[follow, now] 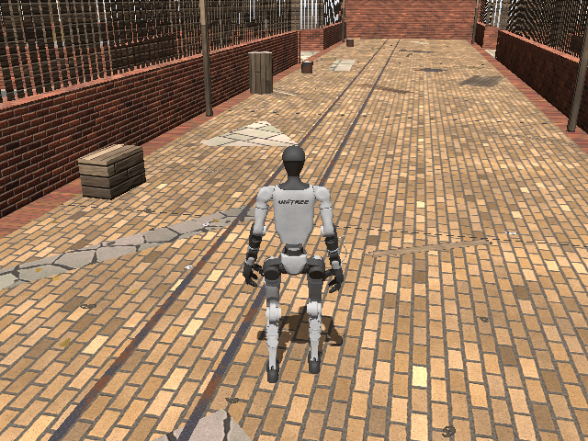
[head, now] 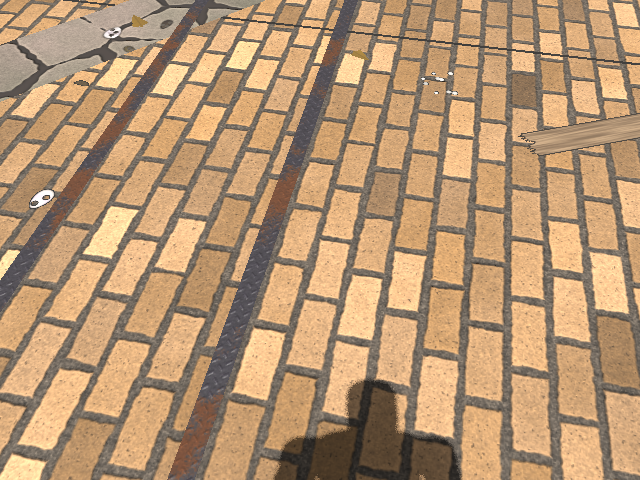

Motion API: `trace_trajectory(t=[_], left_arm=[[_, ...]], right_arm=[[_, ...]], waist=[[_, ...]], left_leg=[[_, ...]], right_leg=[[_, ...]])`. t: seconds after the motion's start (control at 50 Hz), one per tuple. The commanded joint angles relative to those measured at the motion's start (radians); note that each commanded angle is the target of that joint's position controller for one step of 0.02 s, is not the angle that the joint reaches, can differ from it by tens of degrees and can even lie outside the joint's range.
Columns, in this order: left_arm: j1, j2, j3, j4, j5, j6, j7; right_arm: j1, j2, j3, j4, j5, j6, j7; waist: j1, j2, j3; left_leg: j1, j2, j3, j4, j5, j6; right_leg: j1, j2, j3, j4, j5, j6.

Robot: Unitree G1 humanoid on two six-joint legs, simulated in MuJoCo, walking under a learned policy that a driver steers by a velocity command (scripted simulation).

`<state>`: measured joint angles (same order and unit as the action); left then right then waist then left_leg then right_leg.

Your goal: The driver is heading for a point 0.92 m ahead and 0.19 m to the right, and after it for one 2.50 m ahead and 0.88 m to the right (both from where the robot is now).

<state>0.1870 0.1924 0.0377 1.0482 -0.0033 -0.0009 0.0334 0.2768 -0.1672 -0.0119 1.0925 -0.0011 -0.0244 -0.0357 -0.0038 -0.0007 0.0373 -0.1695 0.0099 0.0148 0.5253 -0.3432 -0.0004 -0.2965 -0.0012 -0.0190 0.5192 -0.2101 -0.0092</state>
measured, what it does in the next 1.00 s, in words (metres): walks ahead: left foot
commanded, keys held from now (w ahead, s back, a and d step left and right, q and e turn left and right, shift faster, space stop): no key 0.20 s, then w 0.76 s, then w+e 0.04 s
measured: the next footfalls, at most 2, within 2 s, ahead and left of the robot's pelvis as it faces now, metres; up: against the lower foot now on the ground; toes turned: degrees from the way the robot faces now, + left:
left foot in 0.96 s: +0.48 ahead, +0.11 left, +0.00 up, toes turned +3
right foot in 1.56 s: +0.76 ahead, -0.15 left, +0.00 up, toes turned -19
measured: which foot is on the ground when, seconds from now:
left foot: down 0.00-0.48, up 0.50-0.94, down 0.96-1.00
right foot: down 0.00-0.98, up 1.00-1.00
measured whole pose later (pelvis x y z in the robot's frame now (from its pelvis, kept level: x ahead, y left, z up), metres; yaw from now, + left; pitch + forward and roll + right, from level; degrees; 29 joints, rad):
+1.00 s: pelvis +0.31 +0.01 -0.02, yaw +0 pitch +2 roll +0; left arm 0.47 0.22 0.04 1.10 0.00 -0.06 0.01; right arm -0.05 -0.22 -0.05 0.86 0.02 -0.11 0.04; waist 0.05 0.00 0.05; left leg -0.54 0.00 0.07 0.60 -0.07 0.09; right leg 0.06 -0.03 -0.02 0.62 -0.52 0.00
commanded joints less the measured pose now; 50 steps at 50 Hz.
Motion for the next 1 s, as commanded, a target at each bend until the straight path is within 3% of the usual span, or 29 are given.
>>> trace_trajectory(t=[0.02,0.2,0.22,0.24,0.28,0.3,0.32,0.34,0.36,0.4,0.44,0.46,0.48,0.5,0.52,0.54,0.56,0.6,0.62,0.68,0.74,0.82,0.88,0.92,0.94,0.96,0.98,1.0], left_arm=[[0.024,0.089,0.016,-0.017,-0.001,-0.002,0.005],[0.012,0.083,0.017,0.011,-0.001,0.004,0.009],[0.029,0.072,0.015,0.026,-0.001,0.005,0.009],[0.035,0.078,0.019,0.032,-0.007,0.006,0.009],[0.005,0.086,0.024,0.019,-0.012,-0.005,0.008],[-0.033,0.069,0.02,0.001,-0.015,-0.022,0.003],[-0.06,0.045,0.015,-0.014,-0.02,-0.042,-0.006],[-0.081,0.042,0.013,-0.027,-0.022,-0.059,-0.016],[-0.086,0.05,0.015,-0.034,-0.026,-0.073,-0.024],[-0.054,0.055,0.018,-0.032,-0.036,-0.092,-0.035],[0.1,0.065,0.035,0.038,-0.032,-0.095,-0.037],[0.22,0.091,0.052,0.075,-0.026,-0.091,-0.037],[0.369,0.182,0.078,0.098,-0.023,-0.093,-0.032],[0.46,0.231,0.077,0.105,-0.015,-0.104,-0.046],[0.357,0.163,0.048,0.086,-0.004,-0.118,-0.045],[0.262,0.116,0.032,0.051,-0.006,-0.126,-0.048],[0.197,0.104,0.021,0.029,-0.005,-0.127,-0.054],[0.18,0.071,0.004,0.019,0.001,-0.117,-0.057],[0.212,0.068,0.0,0.027,0.004,-0.111,-0.053],[0.273,0.11,0.001,0.035,0.009,-0.103,-0.033],[0.276,0.134,0.003,0.019,0.011,-0.096,-0.019],[0.332,0.144,0.013,0.029,-0.004,-0.095,-0.015],[0.333,0.153,0.023,0.032,-0.011,-0.087,-0.013],[0.305,0.179,0.034,0.022,-0.007,-0.08,-0.013],[0.288,0.189,0.037,0.018,-0.002,-0.072,-0.014],[0.269,0.179,0.032,0.008,0.002,-0.066,-0.015],[0.278,0.132,0.013,-0.021,0.016,-0.067,-0.02],[0.415,-0.033,-0.028,-0.017,-0.005,-0.092,-0.033]], right_arm=[[0.078,-0.093,-0.015,-0.009,0.0,-0.002,-0.003],[0.086,-0.08,-0.016,-0.003,-0.001,0.0,-0.005],[0.111,-0.074,-0.016,0.01,0.0,0.002,-0.006],[0.12,-0.092,-0.023,0.013,0.007,0.004,-0.008],[0.127,-0.135,-0.038,-0.005,0.019,0.001,-0.012],[0.161,-0.159,-0.047,-0.005,0.026,-0.01,-0.012],[0.17,-0.196,-0.06,-0.006,0.032,-0.022,-0.011],[0.158,-0.206,-0.066,-0.011,0.031,-0.035,-0.009],[0.145,-0.188,-0.064,-0.019,0.024,-0.046,-0.006],[0.105,-0.172,-0.062,-0.037,0.031,-0.055,0.006],[0.059,-0.174,-0.062,-0.054,0.038,-0.05,0.016],[0.033,-0.176,-0.06,-0.068,0.034,-0.053,0.017],[0.004,-0.12,-0.045,-0.097,0.029,-0.06,0.018],[0.0,-0.061,-0.032,-0.132,0.032,-0.078,0.015],[-0.017,-0.103,-0.043,-0.139,0.051,-0.09,0.02],[-0.027,-0.117,-0.045,-0.142,0.058,-0.097,0.029],[-0.028,-0.122,-0.051,-0.135,0.049,-0.101,0.029],[-0.033,-0.146,-0.071,-0.13,0.033,-0.093,0.031],[-0.032,-0.13,-0.071,-0.128,0.032,-0.085,0.035],[-0.132,-0.096,-0.065,-0.167,0.024,-0.067,0.038],[-0.28,-0.081,-0.051,-0.224,0.023,-0.068,0.044],[-0.396,-0.094,-0.041,-0.265,0.032,-0.072,0.064],[-0.434,-0.11,-0.04,-0.294,0.034,-0.082,0.083],[-0.365,-0.151,-0.057,-0.287,0.033,-0.087,0.087],[-0.255,-0.187,-0.076,-0.26,0.033,-0.087,0.083],[-0.066,-0.232,-0.102,-0.203,0.036,-0.083,0.076],[0.119,-0.315,-0.123,-0.167,0.02,-0.079,0.063],[0.166,-0.345,-0.12,-0.15,-0.001,-0.08,0.07]], waist=[[0.001,0.005,-0.017],[0.004,0.009,0.004],[0.003,0.015,-0.018],[0.002,0.032,0.002],[-0.015,0.073,0.087],[-0.036,0.113,0.119],[-0.042,0.175,0.148],[-0.042,0.184,0.179],[-0.034,0.17,0.184],[0.001,0.143,0.161],[0.069,0.11,0.096],[0.119,0.071,0.048],[0.167,-0.17,-0.005],[0.169,-0.341,-0.067],[0.109,-0.191,-0.006],[0.074,-0.116,0.041],[0.046,-0.063,0.049],[0.021,-0.056,0.052],[0.02,-0.071,0.045],[0.032,-0.056,0.062],[0.057,-0.06,0.091],[0.079,-0.069,0.123],[0.061,-0.073,0.123],[0.004,-0.107,0.049],[-0.057,-0.128,-0.028],[-0.147,-0.127,-0.134],[-0.19,0.0,-0.281],[-0.095,0.276,-0.458]], left_leg=[[-0.111,0.027,-0.023,-0.11,0.196,0.024],[-0.112,0.021,-0.018,-0.13,0.157,0.023],[-0.102,0.015,-0.013,-0.142,0.044,0.03],[-0.118,0.014,-0.024,-0.152,-0.121,0.052],[-0.148,0.079,-0.126,-0.212,-0.41,0.117],[-0.121,0.153,-0.231,-0.272,-0.486,0.158],[-0.088,0.253,-0.364,-0.338,-0.51,0.209],[-0.082,0.322,-0.445,-0.363,-0.465,0.245],[-0.051,0.339,-0.454,-0.356,-0.38,0.251],[-0.024,0.297,-0.355,-0.307,-0.24,0.208],[-0.171,0.184,-0.198,-0.201,-0.107,0.148],[-0.242,0.132,-0.128,-0.063,0.063,0.118],[-0.402,0.014,0.022,0.311,0.116,0.047],[-0.587,-0.075,-0.013,0.599,-0.188,0.032],[-0.67,0.0,-0.109,0.765,-0.167,0.061],[-0.695,0.05,-0.114,0.793,-0.057,0.089],[-0.676,0.088,-0.097,0.755,0.043,0.102],[-0.597,0.125,-0.071,0.644,0.144,0.096],[-0.576,0.125,-0.051,0.611,0.166,0.085],[-0.622,0.122,-0.019,0.486,0.235,0.044],[-0.589,0.098,0.002,0.262,0.344,0.025],[-0.54,0.068,0.023,0.103,0.406,0.038],[-0.523,0.057,0.018,0.035,0.359,0.075],[-0.377,0.009,0.048,0.022,0.294,0.106],[-0.228,-0.029,0.073,0.03,0.267,0.128],[0.021,-0.045,0.076,0.029,0.271,0.157],[0.366,0.175,-0.191,0.042,0.212,0.221],[0.625,0.413,-0.726,-0.152,-0.046,0.372]], right_leg=[[0.133,-0.032,0.035,-0.045,0.211,-0.041],[0.134,-0.033,0.037,-0.057,0.17,-0.034],[0.141,-0.017,0.02,-0.053,0.055,-0.035],[0.114,0.012,-0.008,-0.024,-0.133,-0.039],[-0.029,0.034,-0.028,0.04,-0.37,-0.048],[-0.11,0.036,-0.042,0.113,-0.339,-0.048],[-0.179,0.032,-0.06,0.215,-0.237,-0.05],[-0.232,-0.011,-0.025,0.282,-0.198,-0.064],[-0.275,-0.037,-0.004,0.311,-0.226,-0.077],[-0.217,-0.048,-0.014,0.184,-0.251,-0.097],[0.131,0.034,-0.096,0.009,-0.086,-0.081],[0.282,0.023,-0.047,-0.012,-0.054,-0.084],[0.433,-0.179,0.286,-0.179,-0.151,-0.166],[0.523,-0.379,0.727,-0.361,-0.233,-0.3],[0.457,-0.41,0.73,-0.352,-0.289,-0.3],[0.398,-0.368,0.592,-0.346,-0.27,-0.259],[0.349,-0.319,0.467,-0.36,-0.197,-0.221],[0.288,-0.24,0.282,-0.376,0.015,-0.167],[0.281,-0.219,0.227,-0.379,0.1,-0.161],[0.278,-0.213,0.162,-0.398,0.241,-0.178],[0.234,-0.198,0.113,-0.428,0.239,-0.174],[0.274,-0.22,0.076,-0.442,0.224,-0.174],[0.373,-0.257,0.057,-0.388,0.318,-0.159],[0.415,-0.265,0.038,-0.274,0.618,-0.139],[0.413,-0.249,0.019,-0.139,0.802,-0.125],[0.325,-0.203,-0.013,0.081,0.85,-0.095],[0.046,-0.136,-0.03,0.43,0.5,-0.064],[-0.284,0.066,0.062,0.77,-0.32,-0.018]])
Velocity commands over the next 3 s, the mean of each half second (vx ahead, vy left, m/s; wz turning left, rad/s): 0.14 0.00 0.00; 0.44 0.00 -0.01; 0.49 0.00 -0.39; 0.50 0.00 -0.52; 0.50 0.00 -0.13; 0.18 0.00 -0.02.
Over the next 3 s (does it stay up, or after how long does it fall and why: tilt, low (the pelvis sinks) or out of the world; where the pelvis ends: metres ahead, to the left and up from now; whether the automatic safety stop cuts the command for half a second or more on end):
stays up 1.22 -0.32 0.00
